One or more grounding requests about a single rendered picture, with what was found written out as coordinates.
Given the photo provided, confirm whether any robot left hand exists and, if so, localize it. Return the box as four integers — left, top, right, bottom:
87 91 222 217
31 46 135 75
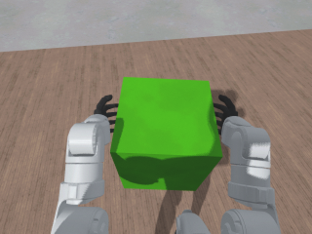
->
94 95 119 133

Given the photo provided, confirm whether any right robot shin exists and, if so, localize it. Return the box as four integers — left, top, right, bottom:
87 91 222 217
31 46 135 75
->
182 209 192 214

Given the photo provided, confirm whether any carton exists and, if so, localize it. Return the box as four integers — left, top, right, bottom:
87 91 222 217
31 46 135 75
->
110 77 223 191

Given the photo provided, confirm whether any right robot thigh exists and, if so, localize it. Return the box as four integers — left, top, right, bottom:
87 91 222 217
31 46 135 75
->
175 213 211 234

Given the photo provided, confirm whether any robot right hand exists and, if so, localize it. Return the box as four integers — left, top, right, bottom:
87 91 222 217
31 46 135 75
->
213 95 238 135

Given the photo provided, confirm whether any left robot upper arm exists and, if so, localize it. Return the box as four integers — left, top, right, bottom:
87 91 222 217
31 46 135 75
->
52 206 109 234

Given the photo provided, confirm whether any left robot forearm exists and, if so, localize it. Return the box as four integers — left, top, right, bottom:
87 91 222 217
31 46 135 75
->
51 114 111 234

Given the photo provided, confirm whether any right robot forearm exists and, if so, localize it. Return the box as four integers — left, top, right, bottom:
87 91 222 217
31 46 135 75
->
221 116 282 234

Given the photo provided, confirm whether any right robot upper arm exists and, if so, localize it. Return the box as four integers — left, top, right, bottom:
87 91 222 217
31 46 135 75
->
220 209 281 234

